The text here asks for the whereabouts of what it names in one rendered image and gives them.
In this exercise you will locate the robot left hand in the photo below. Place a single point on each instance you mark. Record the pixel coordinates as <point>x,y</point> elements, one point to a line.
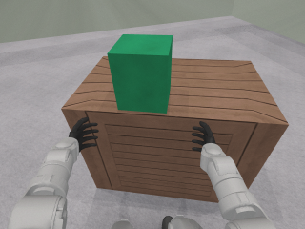
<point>78,132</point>

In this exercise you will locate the left robot upper arm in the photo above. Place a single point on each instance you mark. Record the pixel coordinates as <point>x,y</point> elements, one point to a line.
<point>40,212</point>

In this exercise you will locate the right robot upper arm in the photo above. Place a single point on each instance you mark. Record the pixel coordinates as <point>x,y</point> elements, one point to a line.
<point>250,223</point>

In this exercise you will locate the right robot forearm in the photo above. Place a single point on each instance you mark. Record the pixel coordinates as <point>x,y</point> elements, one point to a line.
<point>235,200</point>

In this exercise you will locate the right robot shin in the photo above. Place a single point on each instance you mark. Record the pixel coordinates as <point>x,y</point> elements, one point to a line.
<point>178,216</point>

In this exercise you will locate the robot right hand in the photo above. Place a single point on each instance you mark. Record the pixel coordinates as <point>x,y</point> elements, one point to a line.
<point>208,136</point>

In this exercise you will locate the pedestal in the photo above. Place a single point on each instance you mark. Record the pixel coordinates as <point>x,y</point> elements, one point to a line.
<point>151,153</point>

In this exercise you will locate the carton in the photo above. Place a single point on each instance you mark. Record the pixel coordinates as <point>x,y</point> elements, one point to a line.
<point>141,70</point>

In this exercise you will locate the left robot forearm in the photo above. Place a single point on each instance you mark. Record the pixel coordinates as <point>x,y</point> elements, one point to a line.
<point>54,173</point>

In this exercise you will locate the robot right foot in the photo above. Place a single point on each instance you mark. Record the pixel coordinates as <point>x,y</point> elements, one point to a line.
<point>165,222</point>

